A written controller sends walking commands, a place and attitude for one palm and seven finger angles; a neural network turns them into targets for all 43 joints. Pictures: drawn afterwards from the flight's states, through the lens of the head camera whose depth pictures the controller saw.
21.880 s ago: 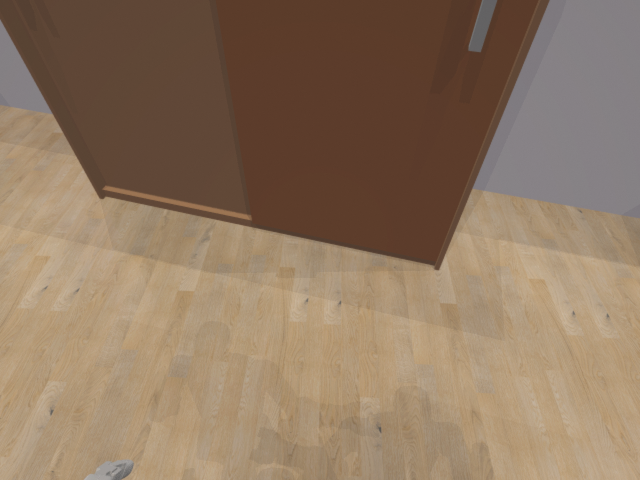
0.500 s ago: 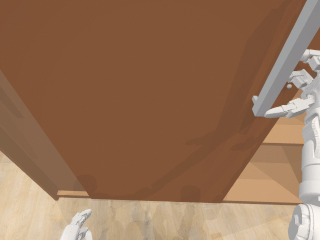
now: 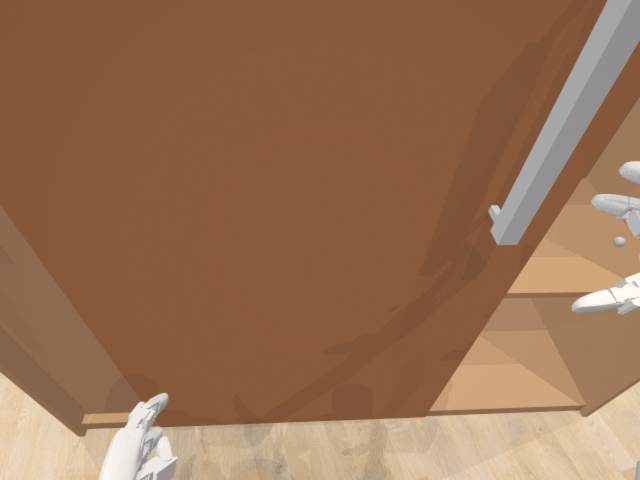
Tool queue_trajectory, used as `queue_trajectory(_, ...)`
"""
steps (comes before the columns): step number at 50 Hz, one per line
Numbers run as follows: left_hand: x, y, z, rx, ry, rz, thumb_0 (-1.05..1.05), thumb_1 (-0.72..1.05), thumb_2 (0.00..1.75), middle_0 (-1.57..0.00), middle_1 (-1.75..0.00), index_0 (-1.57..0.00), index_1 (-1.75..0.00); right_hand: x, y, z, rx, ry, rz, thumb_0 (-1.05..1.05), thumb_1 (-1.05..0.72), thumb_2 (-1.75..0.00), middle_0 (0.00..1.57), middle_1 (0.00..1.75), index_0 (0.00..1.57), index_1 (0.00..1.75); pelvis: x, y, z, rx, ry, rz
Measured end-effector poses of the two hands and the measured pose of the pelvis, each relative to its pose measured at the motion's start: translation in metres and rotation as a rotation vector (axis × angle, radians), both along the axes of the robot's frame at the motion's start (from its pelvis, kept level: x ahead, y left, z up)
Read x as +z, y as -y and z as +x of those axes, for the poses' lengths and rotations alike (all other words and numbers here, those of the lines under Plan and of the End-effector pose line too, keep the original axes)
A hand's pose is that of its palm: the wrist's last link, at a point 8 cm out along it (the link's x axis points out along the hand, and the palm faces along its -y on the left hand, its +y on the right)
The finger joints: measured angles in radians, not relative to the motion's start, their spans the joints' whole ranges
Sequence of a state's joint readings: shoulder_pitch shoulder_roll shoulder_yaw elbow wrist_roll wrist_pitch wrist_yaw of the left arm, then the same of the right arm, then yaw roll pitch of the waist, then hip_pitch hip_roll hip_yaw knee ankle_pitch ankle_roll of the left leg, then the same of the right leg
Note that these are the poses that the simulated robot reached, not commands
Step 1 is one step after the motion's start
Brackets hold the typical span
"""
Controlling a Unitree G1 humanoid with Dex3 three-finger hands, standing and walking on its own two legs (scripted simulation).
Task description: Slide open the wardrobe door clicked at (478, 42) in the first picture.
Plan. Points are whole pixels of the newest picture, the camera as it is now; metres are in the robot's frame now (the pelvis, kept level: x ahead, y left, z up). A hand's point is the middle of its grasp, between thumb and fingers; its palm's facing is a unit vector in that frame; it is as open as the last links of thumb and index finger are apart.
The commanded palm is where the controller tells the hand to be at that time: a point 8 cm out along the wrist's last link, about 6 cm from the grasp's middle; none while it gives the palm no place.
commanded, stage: slip the hand off the handle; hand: right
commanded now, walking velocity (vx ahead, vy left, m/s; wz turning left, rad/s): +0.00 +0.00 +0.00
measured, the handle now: (550, 125) +0.43 -0.24 +0.27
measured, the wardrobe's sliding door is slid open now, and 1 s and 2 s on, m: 0.53 0.53 0.53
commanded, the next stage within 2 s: draw the hand back to the body in 0.20 s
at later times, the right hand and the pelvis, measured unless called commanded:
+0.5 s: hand (622, 282) +0.28 -0.29 +0.18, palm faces +0.03 +1.00 -0.08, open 14.7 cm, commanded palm +0.24 -0.33 +0.20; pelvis +0.00 -0.01 +0.00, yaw -1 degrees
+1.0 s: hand out of the picture +0.23 -0.30 +0.18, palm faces +0.42 +0.87 -0.26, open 13.7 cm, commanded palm +0.18 -0.33 +0.19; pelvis +0.00 -0.02 +0.01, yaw -1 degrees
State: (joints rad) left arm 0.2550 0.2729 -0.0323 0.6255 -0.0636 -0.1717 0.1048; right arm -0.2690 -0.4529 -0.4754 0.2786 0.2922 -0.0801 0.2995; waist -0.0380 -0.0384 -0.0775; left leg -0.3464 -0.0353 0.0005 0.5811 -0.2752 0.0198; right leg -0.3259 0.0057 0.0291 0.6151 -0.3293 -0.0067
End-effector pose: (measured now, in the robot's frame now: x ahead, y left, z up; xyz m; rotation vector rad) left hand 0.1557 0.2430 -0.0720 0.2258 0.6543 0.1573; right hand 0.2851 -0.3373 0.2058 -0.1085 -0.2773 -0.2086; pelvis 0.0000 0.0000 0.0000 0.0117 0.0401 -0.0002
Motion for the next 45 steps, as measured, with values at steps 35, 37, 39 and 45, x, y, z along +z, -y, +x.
queue_trajectory(35,0.021,0.025,0.019,-0.045,0.132,-0.041,0.01,0.9,0.9,-0.2,-0.3,-0.2,-0.3,-0.018,0.004,-0.046,0.173,-0.21,0.046,-0.01,0.55,-0.2,0.25,1.15,0.25,1.15,0.003,0.015,0.005,0.002,0.057,0.007)
queue_trajectory(37,0.022,0.028,0.021,-0.051,0.136,-0.038,0.01,0.9,0.9,-0.2,-0.3,-0.2,-0.3,-0.023,0.003,-0.054,0.158,-0.234,0.046,-0.01,0.55,-0.2,0.25,1.15,0.25,1.15,0.003,0.016,0.005,-0.001,0.062,0.009)
queue_trajectory(39,0.023,0.031,0.024,-0.061,0.145,-0.034,0.01,0.9,0.9,-0.2,-0.3,-0.2,-0.3,-0.025,0.0,-0.061,0.153,-0.232,0.036,-0.01,0.54,-0.2,0.25,1.15,0.25,1.15,0.003,0.017,0.004,-0.004,0.067,0.01)
queue_trajectory(45,0.028,0.045,0.033,-0.121,0.164,-0.022,0.01,0.9,0.9,-0.2,-0.3,-0.2,-0.3,-0.015,0.0,-0.081,-0.023,-0.153,-0.1,-0.01,0.46,-0.24,0.25,1.1,0.25,1.1,0.003,0.019,0.002,-0.014,0.077,0.015)
